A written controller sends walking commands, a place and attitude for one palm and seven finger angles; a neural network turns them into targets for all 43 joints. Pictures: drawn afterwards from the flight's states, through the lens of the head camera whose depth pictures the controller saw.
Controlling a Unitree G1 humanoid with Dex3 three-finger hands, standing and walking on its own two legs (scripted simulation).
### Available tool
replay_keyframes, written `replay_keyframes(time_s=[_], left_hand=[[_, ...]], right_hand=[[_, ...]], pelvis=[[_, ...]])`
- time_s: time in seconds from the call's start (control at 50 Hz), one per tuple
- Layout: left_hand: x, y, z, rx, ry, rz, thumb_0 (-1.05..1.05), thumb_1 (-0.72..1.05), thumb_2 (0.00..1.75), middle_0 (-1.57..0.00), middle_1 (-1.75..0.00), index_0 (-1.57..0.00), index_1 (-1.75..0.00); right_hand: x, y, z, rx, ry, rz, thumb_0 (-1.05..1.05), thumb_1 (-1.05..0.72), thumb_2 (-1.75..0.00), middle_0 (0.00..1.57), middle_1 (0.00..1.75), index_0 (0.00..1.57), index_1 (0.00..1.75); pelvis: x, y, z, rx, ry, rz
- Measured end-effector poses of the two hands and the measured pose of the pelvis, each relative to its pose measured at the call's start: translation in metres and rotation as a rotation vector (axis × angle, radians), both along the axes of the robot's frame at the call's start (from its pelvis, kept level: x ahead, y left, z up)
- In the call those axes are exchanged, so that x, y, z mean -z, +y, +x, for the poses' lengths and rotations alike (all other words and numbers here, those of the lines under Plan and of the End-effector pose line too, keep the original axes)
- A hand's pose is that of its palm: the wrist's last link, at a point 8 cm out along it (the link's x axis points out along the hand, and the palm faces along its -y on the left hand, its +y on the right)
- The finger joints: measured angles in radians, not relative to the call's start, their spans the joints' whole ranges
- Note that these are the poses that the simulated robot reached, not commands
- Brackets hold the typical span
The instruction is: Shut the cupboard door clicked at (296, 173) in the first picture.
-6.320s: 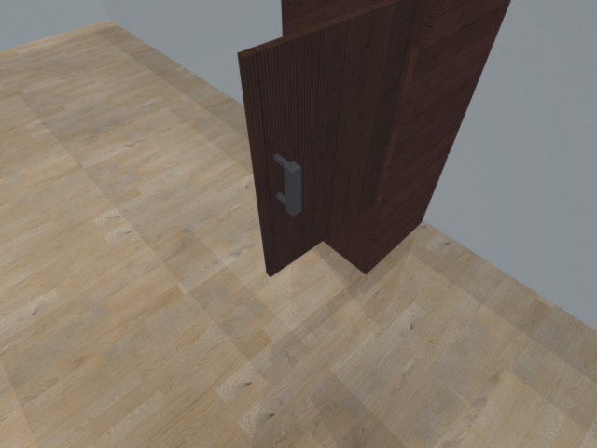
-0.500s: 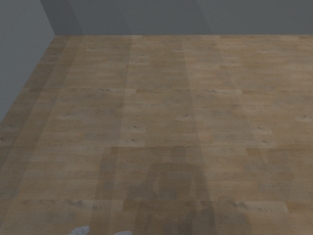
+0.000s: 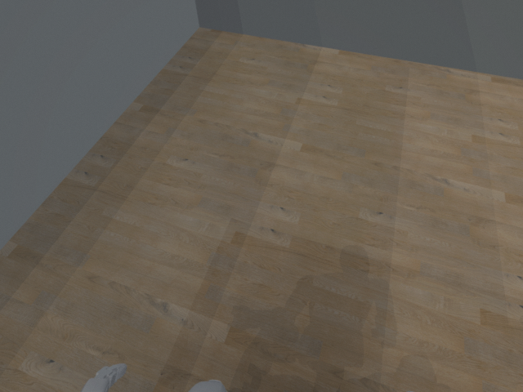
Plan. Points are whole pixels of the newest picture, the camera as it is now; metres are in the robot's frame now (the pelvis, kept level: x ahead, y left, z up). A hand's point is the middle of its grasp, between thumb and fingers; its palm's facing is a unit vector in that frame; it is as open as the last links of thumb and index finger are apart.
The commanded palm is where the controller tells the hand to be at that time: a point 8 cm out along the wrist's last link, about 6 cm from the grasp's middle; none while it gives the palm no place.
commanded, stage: walk to a spot facing it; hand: left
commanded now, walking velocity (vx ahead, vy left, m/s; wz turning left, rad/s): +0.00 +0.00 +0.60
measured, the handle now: out of the picture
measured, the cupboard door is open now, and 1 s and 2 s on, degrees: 86 86 86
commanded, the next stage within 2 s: none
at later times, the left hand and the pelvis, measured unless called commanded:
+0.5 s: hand out of the picture +0.04 +0.21 -0.16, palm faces +0.35 -0.91 -0.25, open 7.4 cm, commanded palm none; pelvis +0.03 -0.02 +0.01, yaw +19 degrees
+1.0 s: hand out of the picture +0.00 +0.17 -0.18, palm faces +0.59 -0.77 -0.22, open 7.4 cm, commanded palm none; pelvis +0.07 -0.04 +0.00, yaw +37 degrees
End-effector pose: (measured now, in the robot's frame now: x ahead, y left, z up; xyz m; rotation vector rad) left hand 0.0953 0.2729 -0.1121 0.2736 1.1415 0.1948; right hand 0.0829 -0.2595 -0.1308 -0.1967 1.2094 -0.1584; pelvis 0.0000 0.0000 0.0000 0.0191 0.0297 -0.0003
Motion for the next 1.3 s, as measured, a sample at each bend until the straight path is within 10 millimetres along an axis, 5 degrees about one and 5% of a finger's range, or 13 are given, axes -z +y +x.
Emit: replay_keyframes(time_s=[0.14,0.24,0.36,0.54,0.62,0.72,0.86,1.0,1.18,1.3], left_hand=[[-0.007,-0.03,-0.038,-0.105,0.068,-0.019,0.0,0.91,0.9,-0.2,-0.3,-0.2,-0.3],[0.001,-0.044,-0.068,-0.19,0.118,-0.077,0.0,0.9,0.9,-0.2,-0.3,-0.2,-0.3],[0.029,-0.034,-0.099,-0.305,0.169,-0.115,0.0,0.9,0.9,-0.2,-0.3,-0.2,-0.3],[0.006,-0.026,-0.073,-0.386,0.054,-0.069,0.01,0.91,0.9,-0.2,-0.3,-0.2,-0.3],[0.001,-0.035,-0.06,-0.4,-0.009,-0.024,0.0,0.91,0.9,-0.2,-0.3,-0.2,-0.3],[-0.002,-0.055,-0.068,-0.444,0.001,-0.016,0.0,0.91,0.9,-0.2,-0.3,-0.2,-0.3],[0.01,-0.077,-0.091,-0.543,0.027,-0.102,0.0,0.9,0.9,-0.2,-0.3,-0.2,-0.3],[0.032,-0.071,-0.127,-0.673,0.085,-0.136,0.01,0.9,0.9,-0.2,-0.3,-0.2,-0.3],[0.003,-0.065,-0.117,-0.758,0.009,-0.071,0.01,0.91,0.9,-0.2,-0.3,-0.2,-0.3],[-0.004,-0.083,-0.11,-0.806,-0.045,0.003,0.0,0.91,0.9,-0.2,-0.3,-0.2,-0.3]], right_hand=[[-0.009,-0.011,0.051,-0.085,-0.001,0.018,0.01,-0.91,-0.89,0.2,0.3,0.2,0.3],[-0.021,0.007,0.094,-0.192,-0.034,0.019,0.01,-0.91,-0.89,0.19,0.29,0.2,0.3],[-0.022,0.034,0.136,-0.314,-0.12,-0.01,0.01,-0.91,-0.89,0.19,0.3,0.2,0.3],[-0.023,0.024,0.131,-0.384,-0.024,-0.024,0.01,-0.9,-0.89,0.2,0.3,0.2,0.3],[-0.008,0.006,0.139,-0.396,0.013,-0.008,0.01,-0.9,-0.89,0.2,0.3,0.2,0.3],[-0.003,-0.004,0.158,-0.425,0.041,-0.013,0.01,-0.9,-0.89,0.2,0.3,0.2,0.3],[-0.021,0.028,0.192,-0.543,0.019,-0.022,0.01,-0.91,-0.89,0.19,0.3,0.2,0.3],[-0.025,0.068,0.217,-0.671,-0.06,-0.046,0.01,-0.91,-0.89,0.2,0.3,0.2,0.3],[-0.024,0.069,0.227,-0.747,0.009,-0.038,0.01,-0.9,-0.89,0.2,0.3,0.2,0.3],[-0.003,0.061,0.255,-0.788,0.042,-0.016,0.01,-0.9,-0.89,0.2,0.3,0.2,0.3]], pelvis=[[-0.013,-0.017,0.014,-0.1,-0.006,0.02],[-0.017,-0.019,0.023,-0.161,-0.001,0.032],[-0.001,-0.012,0.028,-0.244,-0.011,0.007],[-0.013,-0.031,0.038,-0.349,-0.018,-0.028],[-0.005,-0.048,0.05,-0.401,-0.005,-0.018],[-0.005,-0.056,0.058,-0.468,-0.016,-0.008],[-0.012,-0.049,0.067,-0.566,-0.013,0.014],[-0.002,-0.041,0.067,-0.651,-0.013,-0.015],[-0.015,-0.053,0.084,-0.753,-0.013,-0.037],[-0.005,-0.069,0.103,-0.836,-0.014,-0.015]])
